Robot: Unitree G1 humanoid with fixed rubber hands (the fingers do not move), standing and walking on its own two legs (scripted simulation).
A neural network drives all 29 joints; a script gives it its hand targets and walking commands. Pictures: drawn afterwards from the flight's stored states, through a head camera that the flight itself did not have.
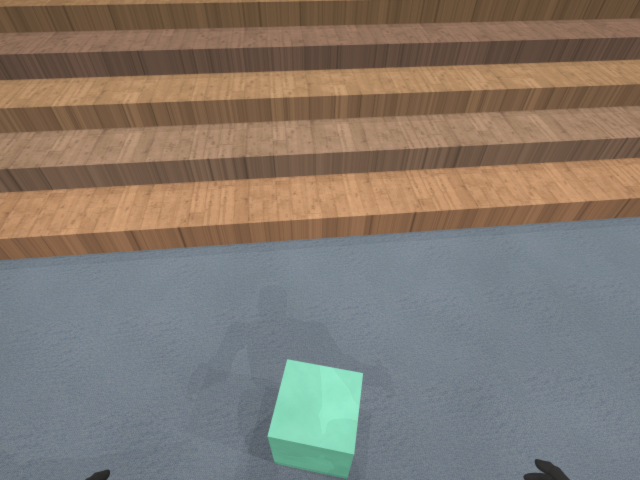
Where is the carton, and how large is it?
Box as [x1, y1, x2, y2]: [267, 359, 362, 478]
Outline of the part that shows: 287,359 267,436 275,463 346,478 354,450 362,373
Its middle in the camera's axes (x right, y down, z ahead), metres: -0.01 +0.51 +1.07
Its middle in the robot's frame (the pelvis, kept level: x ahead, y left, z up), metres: +0.42 +0.00 -0.65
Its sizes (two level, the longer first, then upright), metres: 0.210 0.200 0.250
